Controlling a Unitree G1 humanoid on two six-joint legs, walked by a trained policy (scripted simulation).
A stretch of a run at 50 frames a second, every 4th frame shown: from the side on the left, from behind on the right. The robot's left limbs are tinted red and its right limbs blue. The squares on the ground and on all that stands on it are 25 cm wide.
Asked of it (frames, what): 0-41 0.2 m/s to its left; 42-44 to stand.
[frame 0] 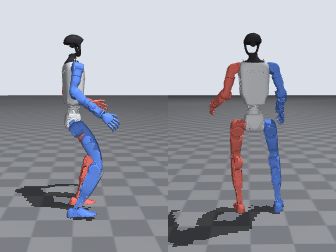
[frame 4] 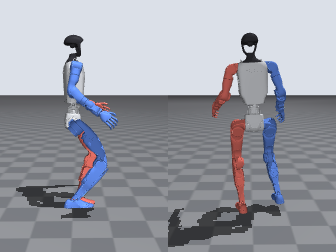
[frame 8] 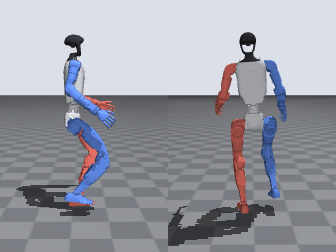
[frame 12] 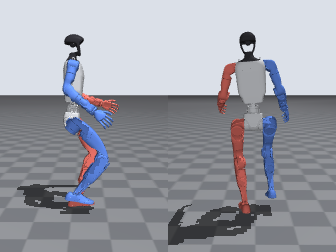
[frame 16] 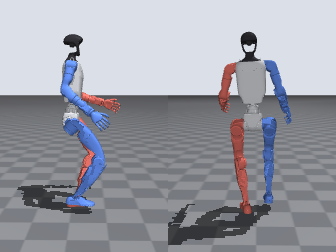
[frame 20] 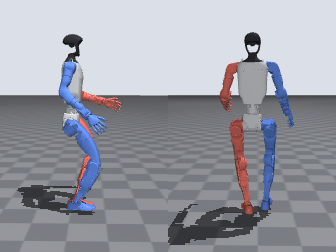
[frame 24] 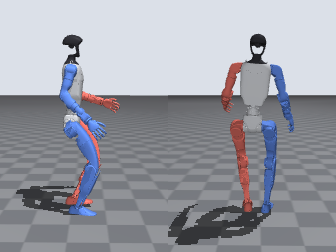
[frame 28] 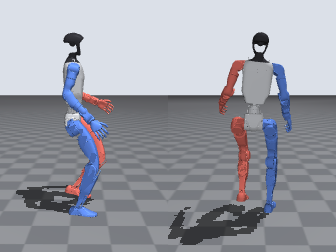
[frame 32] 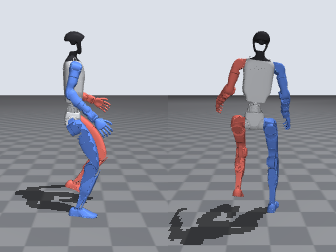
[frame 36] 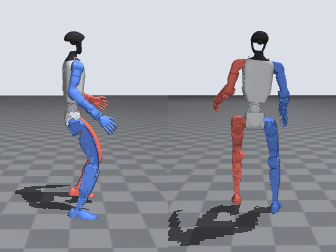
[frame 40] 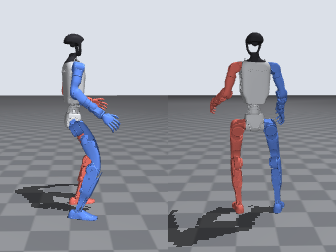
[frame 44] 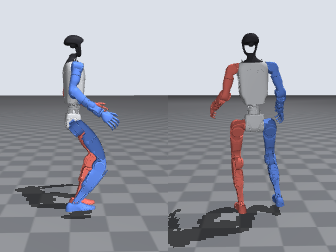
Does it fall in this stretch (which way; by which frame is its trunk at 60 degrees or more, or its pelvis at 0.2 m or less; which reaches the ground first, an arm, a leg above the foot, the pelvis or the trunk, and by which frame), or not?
no
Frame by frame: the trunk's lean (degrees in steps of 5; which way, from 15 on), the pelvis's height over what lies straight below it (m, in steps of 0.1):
0: 0, 0.7
4: 5, 0.7
8: 5, 0.7
12: 5, 0.7
16: 5, 0.7
20: 0, 0.7
24: 5, 0.7
28: 5, 0.7
32: 5, 0.8
36: 5, 0.8
40: 0, 0.7
44: 5, 0.7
